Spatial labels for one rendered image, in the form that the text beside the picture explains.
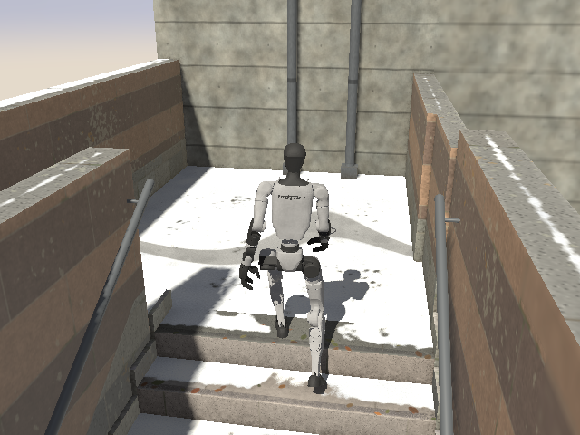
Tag stairs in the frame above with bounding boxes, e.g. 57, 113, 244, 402
127, 333, 436, 435

